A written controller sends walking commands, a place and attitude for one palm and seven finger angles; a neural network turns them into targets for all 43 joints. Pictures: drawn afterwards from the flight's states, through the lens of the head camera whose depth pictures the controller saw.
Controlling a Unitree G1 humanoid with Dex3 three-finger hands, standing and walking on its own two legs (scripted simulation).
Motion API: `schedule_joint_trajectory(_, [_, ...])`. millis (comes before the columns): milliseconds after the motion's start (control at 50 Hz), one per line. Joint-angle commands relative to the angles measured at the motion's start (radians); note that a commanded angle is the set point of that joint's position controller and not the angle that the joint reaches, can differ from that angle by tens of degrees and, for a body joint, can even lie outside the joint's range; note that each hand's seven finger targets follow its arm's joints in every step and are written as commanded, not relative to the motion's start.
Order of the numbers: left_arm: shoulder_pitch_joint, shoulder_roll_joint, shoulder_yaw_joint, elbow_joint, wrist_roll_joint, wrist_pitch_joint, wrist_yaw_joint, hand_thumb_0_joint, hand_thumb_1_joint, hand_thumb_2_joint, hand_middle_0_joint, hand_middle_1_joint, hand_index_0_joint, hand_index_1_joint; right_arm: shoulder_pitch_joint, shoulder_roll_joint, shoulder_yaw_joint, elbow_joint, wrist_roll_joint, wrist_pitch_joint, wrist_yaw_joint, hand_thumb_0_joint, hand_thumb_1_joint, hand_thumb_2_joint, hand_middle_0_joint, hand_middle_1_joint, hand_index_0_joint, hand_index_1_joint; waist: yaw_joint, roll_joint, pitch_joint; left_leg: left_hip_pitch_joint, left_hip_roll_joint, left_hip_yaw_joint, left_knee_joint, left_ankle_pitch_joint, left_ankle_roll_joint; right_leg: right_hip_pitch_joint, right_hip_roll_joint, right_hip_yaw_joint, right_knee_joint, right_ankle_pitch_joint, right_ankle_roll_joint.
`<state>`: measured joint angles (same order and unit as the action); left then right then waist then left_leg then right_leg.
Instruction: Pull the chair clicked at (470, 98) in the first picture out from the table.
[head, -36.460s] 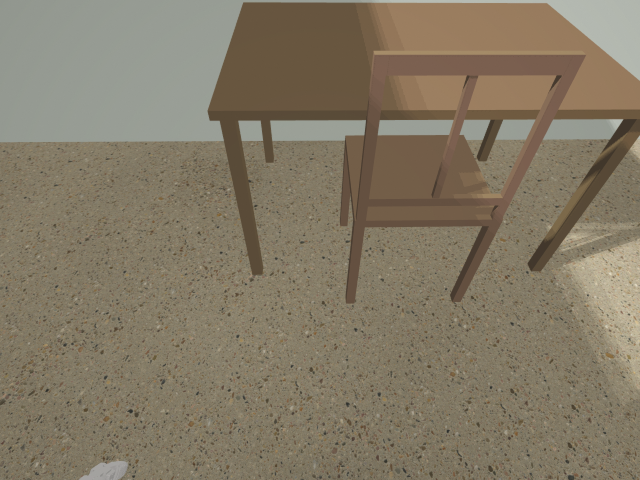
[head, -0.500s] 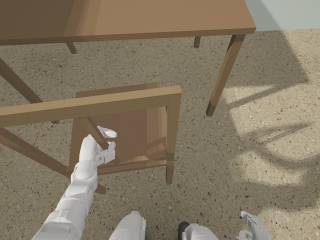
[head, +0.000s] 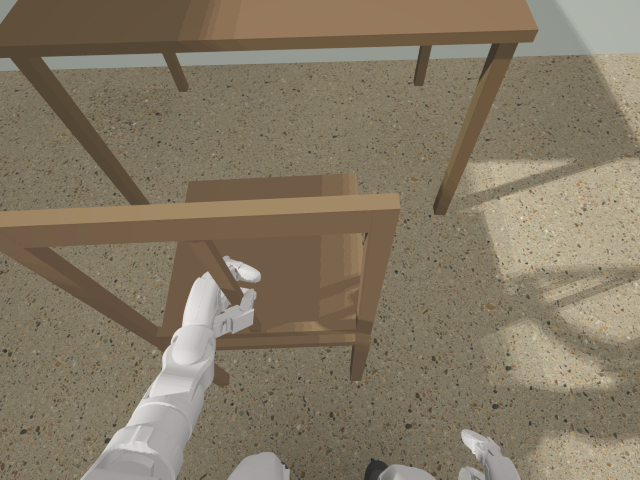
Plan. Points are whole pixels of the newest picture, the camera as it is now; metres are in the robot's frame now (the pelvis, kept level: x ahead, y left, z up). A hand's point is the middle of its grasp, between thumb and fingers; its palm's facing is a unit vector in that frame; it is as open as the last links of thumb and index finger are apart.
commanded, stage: step backward, pulling the chair out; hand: left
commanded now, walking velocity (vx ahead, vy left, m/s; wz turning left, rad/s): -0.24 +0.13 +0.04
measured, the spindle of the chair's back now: (233, 293) +0.35 +0.16 -0.07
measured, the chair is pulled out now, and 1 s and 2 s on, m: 0.46 0.59 0.59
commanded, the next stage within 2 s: stop walking, hand still on the chair in 0.18 s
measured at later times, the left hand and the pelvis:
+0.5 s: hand (237, 388) +0.22 +0.13 -0.06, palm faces -0.05 -0.99 -0.12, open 5.0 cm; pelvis -0.09 +0.02 +0.00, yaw +1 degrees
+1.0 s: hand (232, 405) +0.20 +0.13 -0.06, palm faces -0.06 -0.99 -0.14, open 5.1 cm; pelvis -0.09 +0.03 +0.01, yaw +0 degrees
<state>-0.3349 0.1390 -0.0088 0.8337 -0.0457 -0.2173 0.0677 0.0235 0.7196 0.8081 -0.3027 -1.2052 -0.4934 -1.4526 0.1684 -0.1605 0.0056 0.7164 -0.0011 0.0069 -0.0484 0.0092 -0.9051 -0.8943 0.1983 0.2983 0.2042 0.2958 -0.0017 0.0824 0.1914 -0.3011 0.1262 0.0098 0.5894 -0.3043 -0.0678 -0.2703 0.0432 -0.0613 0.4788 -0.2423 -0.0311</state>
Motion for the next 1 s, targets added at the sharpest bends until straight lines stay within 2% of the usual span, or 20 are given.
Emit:
schedule_joint_trajectory(0, [-0.259, 0.205, 0.081, -0.082, 0.049, -0.05, 0.025, 0.0, 0.9, 0.9, -0.5, -1.45, -0.5, -1.45, 0.05, -0.19, -0.089, -0.093, 0.029, -0.022, -0.045, 0.0, -0.9, -0.9, 0.2, 0.3, 0.2, 0.3, -0.024, -0.376, -0.536, -0.096, -0.074, -0.024, 0.331, -0.192, 0.016, 0.396, -0.365, 0.274, -0.012, 1.08, -0.1])
schedule_joint_trajectory(20, [-0.198, 0.204, 0.081, -0.039, 0.041, -0.032, 0.023, 0.0, 0.9, 0.9, -0.5, -1.45, -0.5, -1.45, 0.045, -0.199, -0.091, -0.1, 0.033, -0.026, -0.044, 0.0, -0.9, -0.9, 0.2, 0.3, 0.2, 0.3, -0.01, -0.358, -0.534, -0.137, -0.08, -0.087, 0.403, -0.252, 0.023, 0.383, -0.403, 0.254, 0.0, 1.078, -0.1])
schedule_joint_trajectory(40, [-0.195, 0.188, 0.085, -0.035, 0.038, -0.029, 0.019, 0.0, 0.9, 0.9, -0.5, -1.45, -0.5, -1.45, 0.019, -0.185, -0.076, -0.113, 0.03, -0.023, -0.041, 0.0, -0.9, -0.9, 0.2, 0.3, 0.2, 0.3, 0.004, -0.297, -0.513, -0.159, -0.065, -0.114, 0.425, -0.226, 0.025, 0.333, -0.416, 0.245, 0.001, 0.929, -0.1])
schedule_joint_trajectory(80, [-0.185, 0.176, 0.08, -0.076, 0.045, -0.03, 0.024, 0.0, 0.9, 0.9, -0.5, -1.45, -0.5, -1.45, -0.013, -0.156, -0.042, -0.109, 0.023, -0.014, -0.036, 0.0, -0.9, -0.9, 0.2, 0.3, 0.2, 0.3, -0.004, -0.176, -0.497, -0.148, -0.081, -0.095, 0.414, -0.191, 0.018, 0.282, -0.386, 0.208, -0.01, 0.74, -0.117])
schedule_joint_trajectory(120, [-0.168, 0.181, 0.08, -0.085, 0.036, -0.019, 0.033, 0.0, 0.9, 0.9, -0.5, -1.45, -0.5, -1.45, -0.008, -0.166, -0.037, -0.114, 0.028, -0.008, -0.038, 0.0, -0.9, -0.9, 0.2, 0.3, 0.2, 0.3, -0.003, -0.176, -0.484, -0.117, -0.091, -0.069, 0.344, -0.174, 0.023, 0.255, -0.383, 0.192, -0.028, 0.653, -0.117])
schedule_joint_trajectory(200, [-0.134, 0.118, 0.032, -0.112, 0.02, 0.004, 0.029, 0.0, 0.9, 0.9, -0.5, -1.45, -0.5, -1.45, 0.019, -0.169, -0.033, -0.139, 0.031, -0.006, -0.051, 0.0, -0.9, -0.9, 0.2, 0.3, 0.2, 0.3, -0.003, -0.269, -0.461, -0.041, -0.091, -0.016, 0.119, -0.116, 0.029, 0.213, -0.356, 0.191, -0.05, 0.498, -0.1])
schedule_joint_trajectory(260, [-0.136, 0.092, -0.01, -0.137, 0.012, 0.013, 0.027, 0.0, 0.9, 0.9, -0.5, -1.45, -0.5, -1.45, 0.048, -0.182, -0.04, -0.134, 0.029, 0.0, -0.065, 0.0, -0.9, -0.9, 0.2, 0.3, 0.2, 0.3, -0.024, -0.223, -0.446, 0.132, -0.055, 0.029, -0.175, 0.095, 0.041, 0.114, -0.297, 0.15, -0.029, 0.254, -0.036])
schedule_joint_trajectory(280, [-0.328, 0.118, -0.021, -0.328, 0.003, -0.003, 0.023, 0.0, 0.9, 0.9, -0.5, -1.45, -0.5, -1.45, 0.026, -0.193, -0.039, -0.153, 0.025, -0.007, -0.073, 0.0, -0.9, -0.9, 0.2, 0.3, 0.2, 0.3, -0.022, -0.134, -0.436, 0.186, -0.002, -0.015, -0.258, 0.154, 0.07, 0.087, -0.228, 0.118, 0.019, 0.142, 0.008])
schedule_joint_trajectory(300, [-0.33, 0.096, -0.025, -0.343, -0.002, 0.0, 0.022, 0.0, 0.9, 0.9, -0.5, -1.45, -0.5, -1.45, 0.019, -0.216, -0.048, -0.167, 0.022, -0.013, -0.076, 0.0, -0.9, -0.9, 0.2, 0.3, 0.2, 0.3, -0.009, 0.047, -0.412, 0.175, 0.105, -0.136, -0.293, 0.225, 0.131, 0.031, -0.135, 0.05, 0.105, 0.009, 0.045])
schedule_joint_trajectory(320, [-0.325, 0.073, -0.049, -0.356, 0.002, 0.003, 0.018, 0.0, 0.9, 0.9, -0.5, -1.45, -0.5, -1.45, 0.027, -0.221, -0.052, -0.177, 0.029, -0.007, -0.07, 0.0, -0.9, -0.9, 0.2, 0.3, 0.2, 0.3, -0.006, 0.17, -0.39, 0.163, 0.198, -0.217, -0.284, 0.3, 0.199, -0.016, -0.077, 0.024, 0.208, -0.112, 0.054])
schedule_joint_trajectory(360, [-0.278, 0.016, -0.087, -0.271, 0.014, 0.04, 0.009, 0.0, 0.9, 0.9, -0.5, -1.45, -0.5, -1.45, 0.007, -0.167, -0.034, -0.165, 0.013, -0.008, -0.049, 0.0, -0.9, -0.9, 0.2, 0.3, 0.2, 0.3, -0.006, 0.267, -0.334, 0.08, 0.198, -0.201, -0.28, 0.339, 0.231, -0.008, -0.082, 0.032, 0.309, -0.229, 0.041])
schedule_joint_trajectory(400, [-0.254, 0.016, -0.071, -0.243, 0.01, 0.053, 0.006, 0.0, 0.9, 0.9, -0.5, -1.45, -0.5, -1.45, 0.061, -0.195, -0.057, -0.151, 0.03, -0.014, -0.032, 0.0, -0.9, -0.9, 0.2, 0.3, 0.2, 0.3, -0.008, 0.162, -0.348, 0.14, 0.142, -0.121, -0.172, 0.348, 0.186, 0.048, -0.076, 0.038, 0.14, -0.122, 0.038])
schedule_joint_trajectory(420, [-0.247, 0.04, -0.061, -0.228, 0.009, 0.057, 0.004, 0.0, 0.9, 0.9, -0.5, -1.45, -0.5, -1.45, 0.086, -0.204, -0.058, -0.14, 0.035, -0.018, -0.031, 0.0, -0.9, -0.9, 0.2, 0.3, 0.2, 0.3, -0.013, 0.059, -0.364, 0.17, 0.117, -0.103, -0.141, 0.323, 0.159, 0.084, -0.07, 0.03, 0.024, -0.033, 0.043])
schedule_joint_trajectory(460, [-0.235, 0.025, -0.087, -0.193, 0.022, 0.052, -0.003, 0.0, 0.9, 0.9, -0.5, -1.45, -0.5, -1.45, 0.102, -0.208, -0.058, -0.136, 0.031, -0.023, -0.03, 0.0, -0.9, -0.9, 0.2, 0.3, 0.2, 0.3, -0.028, -0.047, -0.374, 0.191, 0.051, -0.067, -0.088, 0.251, 0.112, 0.129, -0.094, 0.07, -0.126, 0.073, 0.034])
schedule_joint_trajectory(500, [-0.226, 0.043, -0.076, -0.178, 0.034, 0.044, -0.002, 0.0, 0.9, 0.9, -0.5, -1.45, -0.5, -1.45, 0.076, -0.188, -0.048, -0.127, 0.025, -0.031, -0.034, 0.0, -0.9, -0.9, 0.2, 0.3, 0.2, 0.3, -0.04, -0.037, -0.368, 0.165, 0.014, -0.027, -0.106, 0.204, 0.094, 0.135, -0.145, 0.103, -0.105, 0.192, 0.011])
schedule_joint_trajectory(560, [-0.186, 0.089, -0.032, -0.11, 0.017, 0.052, 0.01, 0.0, 0.9, 0.9, -0.5, -1.45, -0.5, -1.45, 0.063, -0.186, -0.048, -0.111, 0.034, -0.02, -0.043, 0.0, -0.9, -0.9, 0.2, 0.3, 0.2, 0.3, -0.026, -0.203, -0.37, 0.149, -0.015, -0.001, -0.13, 0.083, 0.075, 0.126, -0.164, 0.155, -0.113, 0.073, 0.003])
schedule_joint_trajectory(600, [-0.181, 0.072, -0.042, -0.093, 0.018, 0.046, 0.01, 0.0, 0.9, 0.9, -0.5, -1.45, -0.5, -1.45, 0.053, -0.173, -0.039, -0.103, 0.029, -0.022, -0.049, 0.0, -0.9, -0.9, 0.2, 0.3, 0.2, 0.3, -0.027, -0.195, -0.349, 0.164, -0.021, 0.002, -0.142, 0.076, 0.081, 0.088, -0.172, 0.157, -0.134, 0.027, 0.007])
schedule_joint_trajectory(640, [-0.15, 0.087, -0.026, -0.069, 0.022, 0.042, 0.016, 0.0, 0.9, 0.9, -0.5, -1.45, -0.5, -1.45, 0.056, -0.176, -0.037, -0.092, 0.026, -0.022, -0.053, 0.0, -0.9, -0.9, 0.2, 0.3, 0.2, 0.3, -0.02, -0.116, -0.33, 0.175, -0.01, -0.007, -0.168, 0.114, 0.087, 0.072, -0.159, 0.138, -0.116, 0.038, 0.011])
schedule_joint_trajectory(760, [-0.132, 0.072, -0.037, -0.042, 0.023, 0.029, 0.016, 0.0, 0.9, 0.9, -0.5, -1.45, -0.5, -1.45, 0.042, -0.169, -0.037, -0.093, 0.028, -0.018, -0.057, 0.0, -0.9, -0.9, 0.2, 0.3, 0.2, 0.3, -0.015, -0.12, -0.325, 0.17, 0.0, -0.014, -0.169, 0.189, 0.086, 0.089, -0.164, 0.136, -0.09, 0.158, 0.009])
schedule_joint_trajectory(980, [-0.124, 0.038, -0.063, -0.03, 0.019, 0.021, 0.015, 0.0, 0.9, 0.9, -0.5, -1.45, -0.5, -1.45, 0.032, -0.17, -0.04, -0.107, 0.034, -0.004, -0.066, 0.0, -0.9, -0.9, 0.2, 0.3, 0.2, 0.3, -0.012, -0.108, -0.324, 0.187, 0.008, -0.025, -0.182, 0.221, 0.087, 0.064, -0.16, 0.136, -0.078, 0.176, 0.003])
